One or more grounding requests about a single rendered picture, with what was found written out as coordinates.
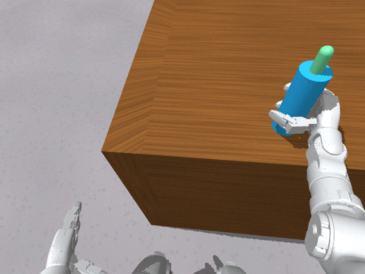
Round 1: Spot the bottle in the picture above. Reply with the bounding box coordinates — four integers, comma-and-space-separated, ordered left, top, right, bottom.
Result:
272, 46, 334, 136

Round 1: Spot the left robot hand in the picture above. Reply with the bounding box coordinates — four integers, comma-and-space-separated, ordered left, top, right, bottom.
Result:
46, 201, 108, 274

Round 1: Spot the right robot arm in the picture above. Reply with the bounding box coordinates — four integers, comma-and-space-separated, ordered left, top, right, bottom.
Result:
305, 128, 365, 274

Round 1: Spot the right robot hand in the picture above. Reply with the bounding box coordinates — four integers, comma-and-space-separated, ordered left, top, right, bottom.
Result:
269, 82, 340, 135

